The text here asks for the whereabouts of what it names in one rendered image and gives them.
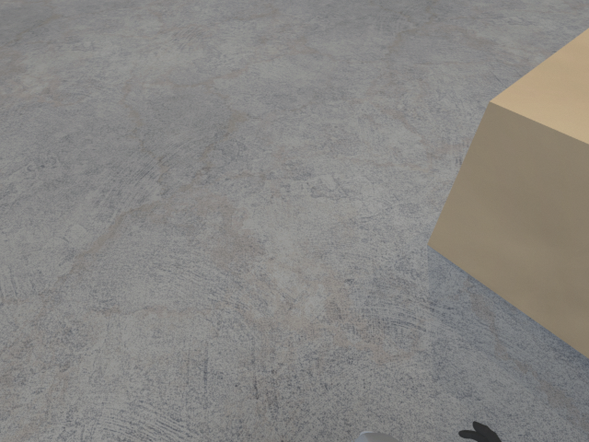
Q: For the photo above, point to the pedestal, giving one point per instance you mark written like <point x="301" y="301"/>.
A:
<point x="517" y="216"/>

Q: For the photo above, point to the right robot hand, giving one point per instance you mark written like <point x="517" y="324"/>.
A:
<point x="482" y="433"/>

